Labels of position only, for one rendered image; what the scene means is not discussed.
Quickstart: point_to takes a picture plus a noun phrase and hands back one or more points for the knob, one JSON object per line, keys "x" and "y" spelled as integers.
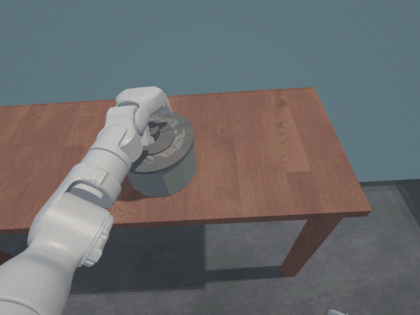
{"x": 154, "y": 129}

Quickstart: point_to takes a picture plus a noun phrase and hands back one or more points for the lid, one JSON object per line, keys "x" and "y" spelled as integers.
{"x": 171, "y": 147}

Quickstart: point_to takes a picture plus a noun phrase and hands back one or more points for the table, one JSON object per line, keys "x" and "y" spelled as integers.
{"x": 266, "y": 155}

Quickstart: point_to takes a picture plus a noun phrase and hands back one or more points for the left robot hand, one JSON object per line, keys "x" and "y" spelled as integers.
{"x": 154, "y": 99}

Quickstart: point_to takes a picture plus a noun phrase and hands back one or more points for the left robot forearm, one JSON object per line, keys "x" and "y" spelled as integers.
{"x": 99, "y": 176}

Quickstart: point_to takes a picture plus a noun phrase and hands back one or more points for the pot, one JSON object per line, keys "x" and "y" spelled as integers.
{"x": 166, "y": 182}

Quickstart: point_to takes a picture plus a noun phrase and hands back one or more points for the robot left upper arm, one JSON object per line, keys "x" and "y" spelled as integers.
{"x": 39, "y": 279}

